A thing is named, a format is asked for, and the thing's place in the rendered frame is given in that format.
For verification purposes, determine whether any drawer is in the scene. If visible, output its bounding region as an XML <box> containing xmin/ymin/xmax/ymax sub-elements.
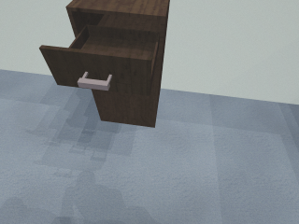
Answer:
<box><xmin>39</xmin><ymin>24</ymin><xmax>160</xmax><ymax>96</ymax></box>

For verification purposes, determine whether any handle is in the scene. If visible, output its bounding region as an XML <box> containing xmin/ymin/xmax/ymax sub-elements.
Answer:
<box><xmin>78</xmin><ymin>72</ymin><xmax>112</xmax><ymax>91</ymax></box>

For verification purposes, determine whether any cabinet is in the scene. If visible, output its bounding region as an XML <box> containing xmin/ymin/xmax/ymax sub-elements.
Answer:
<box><xmin>65</xmin><ymin>0</ymin><xmax>170</xmax><ymax>128</ymax></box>

